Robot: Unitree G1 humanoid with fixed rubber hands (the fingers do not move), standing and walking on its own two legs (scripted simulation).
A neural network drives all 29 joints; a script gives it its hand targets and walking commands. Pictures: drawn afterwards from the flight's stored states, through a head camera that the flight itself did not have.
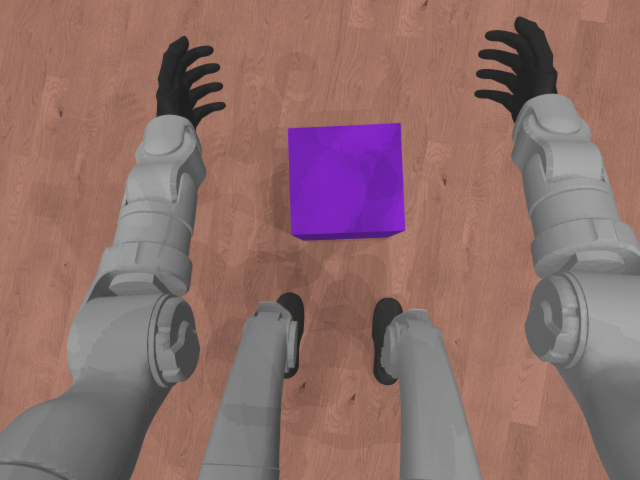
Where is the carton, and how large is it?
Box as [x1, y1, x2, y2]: [288, 123, 404, 240]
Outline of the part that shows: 400,123 288,128 291,234 303,240 387,237 404,230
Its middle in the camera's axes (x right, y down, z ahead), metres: +0.05 -0.11 +0.85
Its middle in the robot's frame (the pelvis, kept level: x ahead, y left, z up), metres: +0.48 +0.01 -0.51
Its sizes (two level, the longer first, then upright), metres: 0.210 0.200 0.250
